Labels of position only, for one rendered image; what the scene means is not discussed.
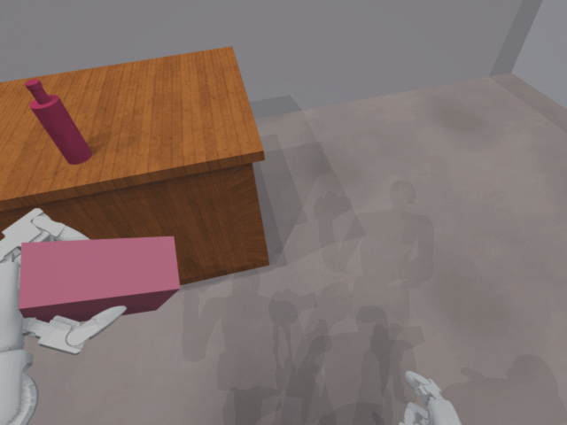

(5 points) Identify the sponge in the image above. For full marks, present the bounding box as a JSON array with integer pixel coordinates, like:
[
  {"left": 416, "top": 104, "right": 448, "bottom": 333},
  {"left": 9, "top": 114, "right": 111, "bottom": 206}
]
[{"left": 19, "top": 236, "right": 180, "bottom": 323}]

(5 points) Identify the robot left hand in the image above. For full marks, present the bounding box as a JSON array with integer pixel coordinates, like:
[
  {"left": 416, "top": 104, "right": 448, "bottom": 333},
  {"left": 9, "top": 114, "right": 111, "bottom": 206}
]
[{"left": 0, "top": 208, "right": 127, "bottom": 355}]

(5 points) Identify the table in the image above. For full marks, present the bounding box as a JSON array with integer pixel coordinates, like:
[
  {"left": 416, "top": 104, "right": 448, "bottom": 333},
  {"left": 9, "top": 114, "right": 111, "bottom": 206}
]
[{"left": 0, "top": 46, "right": 269, "bottom": 285}]

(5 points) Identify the robot right hand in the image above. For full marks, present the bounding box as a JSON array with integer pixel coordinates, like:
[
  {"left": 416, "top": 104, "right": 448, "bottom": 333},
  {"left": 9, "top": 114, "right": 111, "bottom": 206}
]
[{"left": 399, "top": 371, "right": 462, "bottom": 425}]

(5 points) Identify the robot left forearm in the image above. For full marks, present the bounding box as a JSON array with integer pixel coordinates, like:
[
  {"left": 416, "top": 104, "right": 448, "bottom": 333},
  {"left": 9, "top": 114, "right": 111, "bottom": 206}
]
[{"left": 0, "top": 350, "right": 39, "bottom": 425}]

